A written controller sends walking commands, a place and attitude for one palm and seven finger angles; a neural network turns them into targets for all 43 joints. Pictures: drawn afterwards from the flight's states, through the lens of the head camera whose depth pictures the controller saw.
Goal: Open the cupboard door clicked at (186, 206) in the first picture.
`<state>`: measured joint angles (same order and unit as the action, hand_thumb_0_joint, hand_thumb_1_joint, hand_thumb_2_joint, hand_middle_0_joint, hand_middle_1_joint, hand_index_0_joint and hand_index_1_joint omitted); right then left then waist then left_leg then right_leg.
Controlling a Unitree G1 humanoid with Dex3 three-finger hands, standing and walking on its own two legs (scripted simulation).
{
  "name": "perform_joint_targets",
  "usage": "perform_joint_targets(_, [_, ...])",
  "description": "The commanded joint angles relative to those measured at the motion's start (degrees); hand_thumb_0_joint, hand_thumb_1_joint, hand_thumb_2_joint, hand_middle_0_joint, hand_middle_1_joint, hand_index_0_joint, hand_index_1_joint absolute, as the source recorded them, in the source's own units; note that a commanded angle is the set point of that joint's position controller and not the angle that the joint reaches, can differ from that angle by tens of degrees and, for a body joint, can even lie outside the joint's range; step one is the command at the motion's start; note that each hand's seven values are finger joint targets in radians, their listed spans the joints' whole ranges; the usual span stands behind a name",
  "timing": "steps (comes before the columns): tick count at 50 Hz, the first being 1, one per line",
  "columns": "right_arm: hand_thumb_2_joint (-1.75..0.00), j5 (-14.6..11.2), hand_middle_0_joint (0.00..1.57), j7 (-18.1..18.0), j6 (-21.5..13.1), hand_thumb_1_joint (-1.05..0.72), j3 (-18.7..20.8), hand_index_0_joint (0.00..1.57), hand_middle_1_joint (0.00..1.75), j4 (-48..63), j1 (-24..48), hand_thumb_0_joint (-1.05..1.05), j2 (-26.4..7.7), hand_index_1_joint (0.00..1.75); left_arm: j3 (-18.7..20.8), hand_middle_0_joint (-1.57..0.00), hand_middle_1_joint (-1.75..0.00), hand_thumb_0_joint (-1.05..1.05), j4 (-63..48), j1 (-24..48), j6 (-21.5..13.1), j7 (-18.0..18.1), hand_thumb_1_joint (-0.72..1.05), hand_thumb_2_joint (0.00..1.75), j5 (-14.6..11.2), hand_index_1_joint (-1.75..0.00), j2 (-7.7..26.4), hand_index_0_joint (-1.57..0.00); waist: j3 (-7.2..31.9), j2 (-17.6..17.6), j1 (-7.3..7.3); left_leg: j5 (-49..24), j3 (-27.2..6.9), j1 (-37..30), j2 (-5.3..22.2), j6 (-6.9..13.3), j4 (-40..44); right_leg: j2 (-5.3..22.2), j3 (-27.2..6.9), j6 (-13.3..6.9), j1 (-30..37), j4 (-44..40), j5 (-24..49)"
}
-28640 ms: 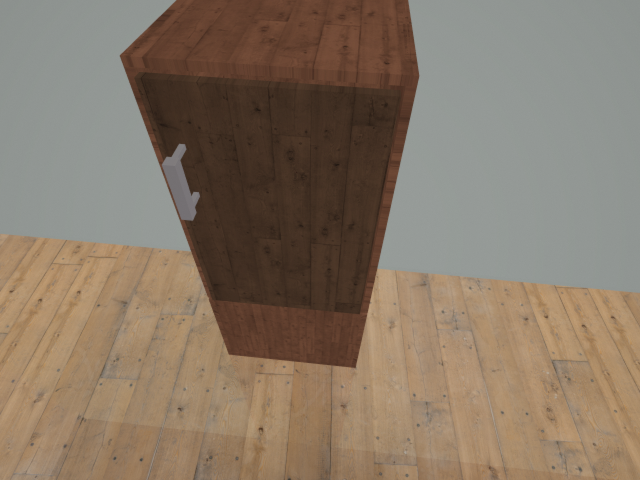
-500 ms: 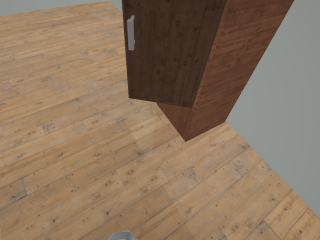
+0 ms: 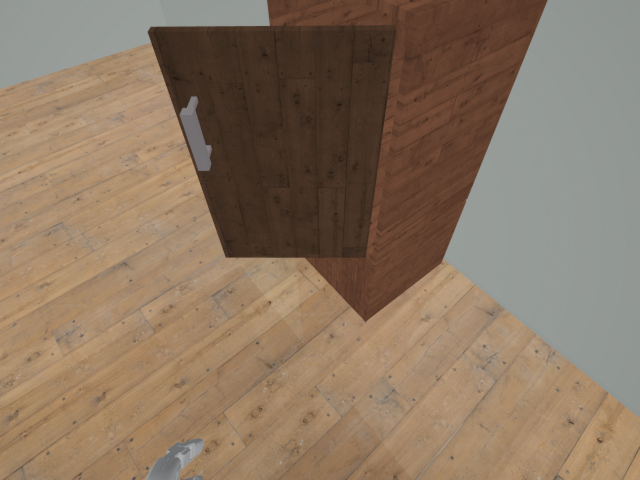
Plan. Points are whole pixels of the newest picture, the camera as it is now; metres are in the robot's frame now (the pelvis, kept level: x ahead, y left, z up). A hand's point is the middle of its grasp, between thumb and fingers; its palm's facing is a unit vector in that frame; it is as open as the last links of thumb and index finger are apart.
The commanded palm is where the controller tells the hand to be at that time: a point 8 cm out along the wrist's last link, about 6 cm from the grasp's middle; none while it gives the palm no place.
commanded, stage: take the last steps up to it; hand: left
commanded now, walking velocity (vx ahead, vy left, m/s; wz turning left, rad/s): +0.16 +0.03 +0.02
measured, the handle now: (199, 134) +0.67 +0.23 +0.04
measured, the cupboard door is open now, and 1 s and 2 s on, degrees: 51 51 51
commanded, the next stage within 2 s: come to a stop and stand still in 0.04 s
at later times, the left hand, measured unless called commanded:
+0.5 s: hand out of the picture +0.10 +0.22 -0.17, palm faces +0.03 -0.98 -0.20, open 7.4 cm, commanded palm none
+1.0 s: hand out of the picture +0.11 +0.19 -0.17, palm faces -0.01 -0.98 -0.19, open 7.3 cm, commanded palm none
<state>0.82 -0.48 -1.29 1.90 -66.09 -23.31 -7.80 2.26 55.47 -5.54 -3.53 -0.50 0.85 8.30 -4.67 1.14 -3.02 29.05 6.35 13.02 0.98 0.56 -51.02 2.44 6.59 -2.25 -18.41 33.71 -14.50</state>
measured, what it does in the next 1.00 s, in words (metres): steps on the spot: left foot, then right foot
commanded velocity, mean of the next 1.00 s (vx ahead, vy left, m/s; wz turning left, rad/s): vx -0.04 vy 0.01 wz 0.00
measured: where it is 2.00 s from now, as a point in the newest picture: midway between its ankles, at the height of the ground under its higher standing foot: outside the picture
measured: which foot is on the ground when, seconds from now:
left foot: up 0.00-0.22, down 0.24-1.00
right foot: down 0.00-0.32, up 0.34-0.60, down 0.62-1.00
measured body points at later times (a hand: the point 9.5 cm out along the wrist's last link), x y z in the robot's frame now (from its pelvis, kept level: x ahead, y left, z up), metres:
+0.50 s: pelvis +0.08 +0.03 +0.01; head +0.13 +0.05 +0.46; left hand +0.10 +0.27 -0.15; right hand +0.18 -0.20 -0.13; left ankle +0.13 +0.13 -0.73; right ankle +0.04 -0.10 -0.69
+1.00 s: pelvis +0.09 +0.02 +0.01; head +0.12 +0.03 +0.46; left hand +0.12 +0.25 -0.16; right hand +0.06 -0.21 -0.14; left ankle +0.07 +0.12 -0.73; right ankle +0.07 -0.12 -0.73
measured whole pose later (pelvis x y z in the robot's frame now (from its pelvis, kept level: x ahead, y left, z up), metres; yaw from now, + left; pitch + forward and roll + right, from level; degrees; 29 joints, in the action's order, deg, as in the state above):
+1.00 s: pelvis +0.09 +0.02 +0.01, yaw -1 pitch +1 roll -1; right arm 0.9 -0.6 0.5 0.7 -61.8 -17.8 -9.5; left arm 0.2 61.4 -13.7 -1.2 2.1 0.5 9.8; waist -2.6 -0.2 -0.7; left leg 18.4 1.8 14.2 0.4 1.3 -31.6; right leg 1.3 2.0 1.3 -12.6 27.9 -16.2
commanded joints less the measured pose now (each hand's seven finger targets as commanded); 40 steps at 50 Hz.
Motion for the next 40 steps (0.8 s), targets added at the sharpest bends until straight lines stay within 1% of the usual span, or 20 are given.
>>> perform_joint_targets(1, [-0.9, 0.2, 0.2, 0.0, -0.8, -0.9, 1.1, 0.2, 0.3, 6.1, 5.0, 0.0, -3.8, 0.3, 1.9, -0.2, -0.3, 0.0, 1.3, -11.3, 0.1, 1.8, 0.9, 0.9, -0.1, -0.3, 7.9, -0.2, 3.5, -6.8, 4.44, -4.9, -6.5, 19.6, 5.3, -1.6, -12.6, 17.8, -16.0, -9.6, 13.3, -19.6, 16.0])
perform_joint_targets(4, [-0.9, 0.5, 0.2, 0.4, 0.1, -0.9, 0.9, 0.2, 0.3, 4.6, 1.1, 0.0, -1.1, 0.3, 2.0, -0.2, -0.3, 0.0, 0.8, -8.6, -0.3, 1.5, 0.9, 0.9, 0.6, -0.3, 6.1, -0.2, 3.3, -8.4, 1.69, -8.3, -3.4, 11.0, 4.6, -2.2, 0.0, 13.9, -8.0, -7.7, 4.9, -21.6, 11.0])
perform_joint_targets(7, [-0.9, 0.7, 0.2, 0.9, -0.3, -0.9, 0.6, 0.2, 0.3, 5.7, 3.1, 0.0, -0.7, 0.3, 2.3, -0.2, -0.3, 0.0, 1.8, -9.4, -0.1, 1.0, 0.9, 0.9, 0.5, -0.3, 7.7, -0.2, 2.4, -7.0, 2.58, -12.1, -0.8, 6.8, 2.4, -2.5, 11.7, 12.3, -7.7, -7.1, 4.0, -20.5, 4.8])
perform_joint_targets(9, [-0.9, 0.7, 0.2, 0.4, -0.6, -0.9, 0.3, 0.2, 0.3, 4.8, 1.5, 0.0, -1.3, 0.3, 1.7, -0.2, -0.3, 0.0, 2.4, -8.0, 0.5, 1.2, 0.9, 0.9, 0.1, -0.3, 7.4, -0.2, 2.7, -6.9, 1.15, -19.0, -0.5, -1.1, 0.7, -2.9, 21.9, 9.8, -5.6, -4.6, 2.0, -15.2, 7.8])
perform_joint_targets(10, [-0.9, 0.6, 0.2, 0.2, -1.0, -0.9, 0.2, 0.2, 0.3, 4.2, 0.6, 0.0, -2.8, 0.3, 1.0, -0.2, -0.3, 0.0, 2.7, -8.4, 0.8, 1.4, 0.9, 0.9, -0.2, -0.3, 6.3, -0.2, 4.4, -3.1, 0.94, -26.9, -2.7, -6.7, 2.1, -2.7, 26.2, 7.8, -4.3, -2.5, 0.3, -10.8, 9.7])
perform_joint_targets(11, [-0.9, 0.7, 0.2, -0.3, -1.6, -0.9, 0.4, 0.2, 0.3, 4.4, 0.0, 0.0, -6.2, 0.3, 0.3, -0.2, -0.3, 0.0, 2.9, -10.6, 1.3, 1.5, 0.9, 0.9, -0.6, -0.3, 4.7, -0.2, 7.7, 4.6, 1.64, -40.7, -8.8, -9.8, 8.2, -0.4, 26.3, 4.3, -2.8, 0.5, 0.1, -6.6, 7.2])
perform_joint_targets(12, [-0.9, 0.6, 0.2, -0.9, -1.1, -0.9, 0.7, 0.2, 0.3, 4.8, 1.0, 0.0, -9.3, 0.3, -0.2, -0.2, -0.3, 0.0, 3.2, -11.9, 1.9, 2.0, 0.9, 0.9, -0.7, -0.3, 3.9, -0.2, 7.9, 7.2, 2.31, -49.2, -13.1, -6.4, 14.0, 3.1, 26.4, 2.4, -1.6, 2.3, 3.4, -6.4, -1.9])
perform_joint_targets(15, [-0.9, -0.2, 0.2, -2.4, 0.0, -0.9, 0.6, 0.2, 0.3, 5.4, 7.2, 0.0, -10.4, 0.3, -0.5, -0.2, -0.3, 0.0, 5.1, -13.2, 3.9, 2.3, 0.9, 0.9, -0.6, -0.3, 5.7, -0.2, 5.0, 9.7, 3.13, -59.3, -12.7, -3.9, 14.7, 5.2, 28.3, 2.0, -1.5, 3.8, 6.0, -3.1, -3.5])
perform_joint_targets(19, [-0.9, 0.1, 0.2, -3.5, 1.4, -0.9, 2.9, 0.2, 0.3, 6.3, 5.8, 0.0, -14.3, 0.3, 0.5, -0.2, -0.3, 0.0, 2.6, -11.7, 5.8, 2.1, 0.9, 0.9, -0.3, -0.3, 8.0, -0.2, 7.7, 8.2, 1.03, -72.0, -15.2, -12.3, 20.4, 10.3, 27.6, 0.9, -4.2, 3.5, -3.5, 11.9, -17.6])
perform_joint_targets(21, [-0.9, 0.4, 0.2, -3.6, 2.1, -0.9, 3.6, 0.2, 0.3, 7.3, 7.1, 0.0, -15.2, 0.3, 1.1, -0.2, -0.3, 0.0, 1.2, -10.5, 6.2, 2.1, 0.9, 0.9, -0.2, -0.3, 7.5, -0.2, 9.7, 7.3, 0.71, -68.4, -15.1, -12.5, 21.3, 12.0, 26.7, 0.3, -6.2, 3.3, -5.7, 18.1, -19.3])
perform_joint_targets(24, [-0.9, 0.7, 0.2, -3.3, 2.3, -0.9, 3.8, 0.2, 0.3, 9.2, 11.1, 0.0, -14.6, 0.3, 1.5, -0.2, -0.3, 0.0, -0.1, -10.8, 6.3, 1.8, 0.9, 0.9, -0.1, -0.3, 6.3, -0.2, 11.0, 6.9, 1.85, -58.6, -12.5, -9.5, 19.6, 10.7, 26.8, -0.3, -6.4, 3.2, -4.4, 17.5, -16.2])
perform_joint_targets(27, [-0.9, 0.7, 0.2, -2.5, 2.5, -0.9, 3.6, 0.2, 0.3, 10.4, 14.0, 0.0, -13.7, 0.3, 1.5, -0.2, -0.3, 0.0, -0.2, -13.6, 6.1, 1.7, 0.9, 0.9, 0.0, -0.3, 5.3, -0.2, 10.7, 7.9, 3.73, -40.1, -11.4, -1.6, 17.4, 8.6, 28.7, -0.4, -4.2, 2.8, 3.3, 8.3, -10.4])
perform_joint_targets(29, [-0.9, 0.2, 0.2, -1.7, 2.8, -0.9, 3.0, 0.2, 0.3, 10.4, 14.6, 0.0, -11.4, 0.3, 1.5, -0.2, -0.3, 0.0, 1.2, -17.4, 5.4, 1.9, 0.9, 0.9, 0.4, -0.3, 6.0, -0.2, 9.6, 2.6, 5.6, -18.5, -9.2, 7.2, 11.9, 4.6, 26.2, -0.2, -3.8, 2.6, 13.3, -6.2, -0.1])
perform_joint_targets(30, [-0.9, -0.2, 0.2, -1.1, 3.2, -0.9, 2.5, 0.2, 0.3, 10.8, 13.8, 0.0, -8.1, 0.3, 1.6, -0.2, -0.3, 0.0, 1.0, -16.5, 4.7, 2.1, 0.9, 0.9, 0.9, -0.3, 8.8, -0.2, 6.3, -8.6, 5.11, -3.8, -5.8, 11.9, 5.0, 0.6, 21.3, 6.5, -14.0, 0.4, 11.8, -16.6, -7.8])
perform_joint_targets(31, [-0.9, -0.3, 0.2, -0.2, 3.7, -0.9, 1.8, 0.2, 0.3, 11.5, 14.3, 0.0, -5.6, 0.3, 1.5, -0.2, -0.3, 0.0, -0.2, -12.3, 4.2, 2.1, 0.9, 0.9, 0.9, -0.3, 12.1, -0.2, 2.1, -16.8, 3.93, -0.5, -2.9, 10.3, 0.5, -2.0, 15.7, 15.9, -23.5, -4.0, 1.8, -25.6, -21.9])
perform_joint_targets(32, [-0.9, 0.1, 0.2, 0.5, 4.0, -0.9, 1.9, 0.2, 0.3, 11.7, 14.7, 0.0, -6.5, 0.3, 1.1, -0.2, -0.3, 0.0, -1.8, -8.5, 4.6, 1.9, 0.9, 0.9, 1.0, -0.3, 13.4, -0.2, 0.9, -11.3, 3.52, -1.1, -4.0, 4.4, -0.7, -1.6, 10.5, 16.7, -23.3, -5.6, -7.1, -27.1, -25.8])
perform_joint_targets(33, [-0.9, 0.4, 0.2, 0.5, 4.2, -0.9, 1.9, 0.2, 0.3, 11.1, 14.1, 0.0, -5.7, 0.3, 1.3, -0.2, -0.3, 0.0, -1.8, -7.0, 3.8, 2.2, 0.9, 0.9, 0.9, -0.3, 12.7, -0.2, 0.2, -14.7, 3.28, -3.0, -5.0, 5.7, -0.3, -1.3, 8.4, 15.1, -24.1, -5.4, -7.3, -27.7, -26.0])
perform_joint_targets(35, [-0.9, 0.6, 0.2, 0.6, 3.5, -0.9, 2.0, 0.2, 0.3, 8.8, 11.2, 0.0, -7.1, 0.3, 0.8, -0.2, -0.3, 0.0, -1.1, -5.2, 3.1, 2.0, 0.9, 0.9, 0.5, -0.3, 10.9, -0.2, -2.1, -14.4, 2.42, -7.1, -5.9, 6.7, 0.7, -1.2, 7.8, 13.0, -20.1, -5.2, -3.9, -24.7, -16.2])
perform_joint_targets(38, [-0.9, 0.4, 0.2, 0.5, 2.4, -0.9, 1.4, 0.2, 0.3, 7.1, 8.4, 0.0, -6.2, 0.3, 1.1, -0.2, -0.3, 0.0, -0.1, -6.8, 2.6, 1.9, 0.9, 0.9, 0.4, -0.3, 10.9, -0.2, -0.8, -8.5, 2.94, -9.1, -4.7, 3.7, 0.4, -1.9, 17.2, 11.8, -16.8, -4.9, 1.2, -20.8, -8.7])
perform_joint_targets(40, [-0.9, 0.4, 0.2, 0.1, 1.2, -0.9, 0.6, 0.2, 0.3, 5.5, 5.4, 0.0, -5.7, 0.3, 0.9, -0.2, -0.3, 0.0, 1.2, -7.9, 2.4, 1.9, 0.9, 0.9, -0.1, -0.3, 10.5, -0.2, 1.4, -5.0, 2.72, -18.2, -6.0, -1.7, 0.6, -1.5, 27.4, 9.4, -14.0, -2.8, 3.2, -15.5, -1.0])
